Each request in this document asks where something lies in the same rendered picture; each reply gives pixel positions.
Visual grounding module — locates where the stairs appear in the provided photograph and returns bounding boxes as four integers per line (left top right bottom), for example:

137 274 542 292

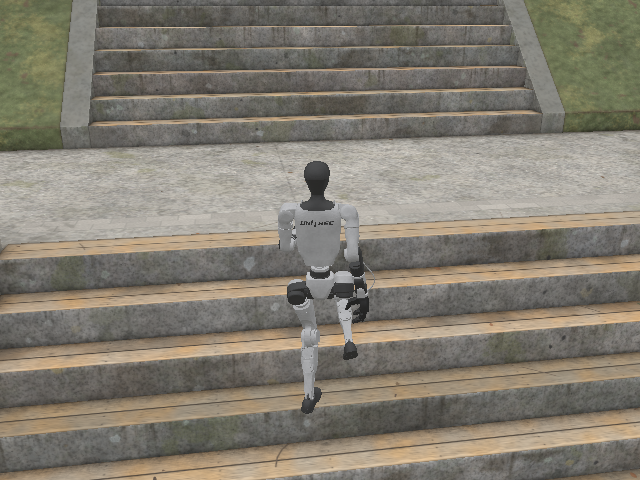
0 224 640 480
88 0 543 148

